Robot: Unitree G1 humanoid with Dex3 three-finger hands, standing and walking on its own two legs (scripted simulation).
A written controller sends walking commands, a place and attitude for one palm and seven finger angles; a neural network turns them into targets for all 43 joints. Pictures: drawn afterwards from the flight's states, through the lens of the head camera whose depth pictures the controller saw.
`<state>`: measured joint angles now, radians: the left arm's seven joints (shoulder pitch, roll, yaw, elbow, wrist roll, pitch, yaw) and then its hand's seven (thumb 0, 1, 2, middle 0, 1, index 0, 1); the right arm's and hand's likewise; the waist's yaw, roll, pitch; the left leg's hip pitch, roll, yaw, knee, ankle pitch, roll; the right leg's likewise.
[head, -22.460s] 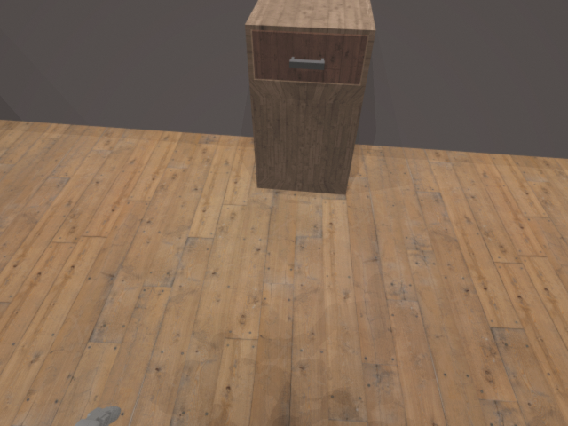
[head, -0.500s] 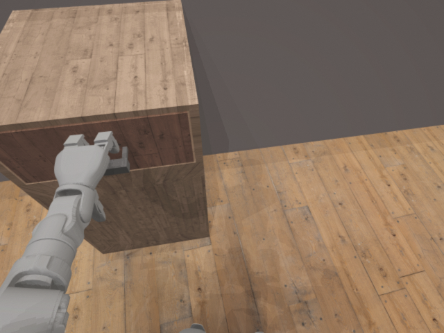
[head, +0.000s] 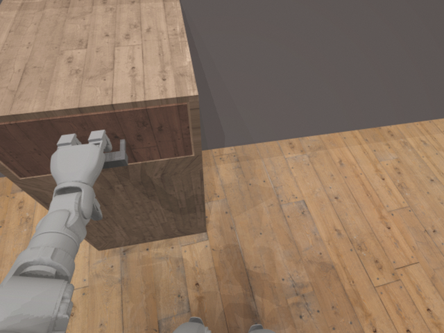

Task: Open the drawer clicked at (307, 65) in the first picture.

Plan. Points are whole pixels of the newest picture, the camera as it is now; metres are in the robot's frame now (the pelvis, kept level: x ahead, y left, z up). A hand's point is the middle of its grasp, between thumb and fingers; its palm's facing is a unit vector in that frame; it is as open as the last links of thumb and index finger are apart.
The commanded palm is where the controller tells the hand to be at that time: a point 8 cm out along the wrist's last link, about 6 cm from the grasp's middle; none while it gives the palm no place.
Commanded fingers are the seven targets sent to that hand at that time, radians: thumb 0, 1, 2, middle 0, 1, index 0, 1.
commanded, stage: lower the fingers behind the handle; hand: left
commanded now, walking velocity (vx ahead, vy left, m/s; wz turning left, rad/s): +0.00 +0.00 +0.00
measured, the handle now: (96, 154) +0.47 +0.29 -0.02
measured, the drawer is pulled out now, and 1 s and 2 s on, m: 0.00 0.00 0.03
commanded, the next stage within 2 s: close the thumb around the handle in 0.68 s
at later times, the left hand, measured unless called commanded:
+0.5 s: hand (97, 182) +0.41 +0.28 -0.04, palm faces -0.03 -0.03 -1.00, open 13.8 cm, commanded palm +0.40 +0.26 +0.01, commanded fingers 0.00 -0.50 0.30 -0.30 -1.20 -0.30 -1.20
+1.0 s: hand (98, 181) +0.42 +0.28 -0.04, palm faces -0.04 -0.03 -1.00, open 12.5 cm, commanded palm +0.40 +0.25 +0.01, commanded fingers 0.00 0.17 0.59 -0.35 -1.27 -0.35 -1.27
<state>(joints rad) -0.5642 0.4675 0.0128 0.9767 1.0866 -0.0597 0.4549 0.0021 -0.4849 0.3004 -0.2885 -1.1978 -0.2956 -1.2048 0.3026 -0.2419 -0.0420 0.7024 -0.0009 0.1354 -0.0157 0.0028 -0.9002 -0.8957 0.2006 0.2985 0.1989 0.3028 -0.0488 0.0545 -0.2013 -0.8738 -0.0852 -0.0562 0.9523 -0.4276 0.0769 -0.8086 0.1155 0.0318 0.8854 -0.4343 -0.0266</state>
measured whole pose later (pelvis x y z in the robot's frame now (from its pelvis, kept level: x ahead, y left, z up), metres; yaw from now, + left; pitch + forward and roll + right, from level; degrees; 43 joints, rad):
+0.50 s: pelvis -0.01 +0.01 -0.02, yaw -1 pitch +23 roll -4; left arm -0.59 0.46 0.02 1.01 1.09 -0.02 0.50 0.00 -0.48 0.30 -0.29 -1.19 -0.31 -1.20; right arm 0.29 -0.23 -0.04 0.72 -0.02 0.13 0.00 0.00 -0.90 -0.90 0.20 0.30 0.20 0.30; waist -0.07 0.06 -0.21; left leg -0.98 -0.08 -0.05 1.05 -0.46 0.08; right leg -0.91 0.12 0.02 0.97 -0.46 -0.02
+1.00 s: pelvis +0.00 +0.00 -0.01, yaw +0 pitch +23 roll -4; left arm -0.60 0.46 0.01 1.02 1.09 -0.01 0.49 0.00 -0.27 0.39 -0.30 -1.22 -0.33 -1.23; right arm 0.29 -0.24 -0.04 0.71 -0.01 0.12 -0.01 0.00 -0.90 -0.90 0.20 0.30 0.20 0.30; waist -0.06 0.06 -0.21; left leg -0.98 -0.08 -0.06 1.04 -0.46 0.07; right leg -0.91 0.12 0.01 0.96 -0.46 -0.03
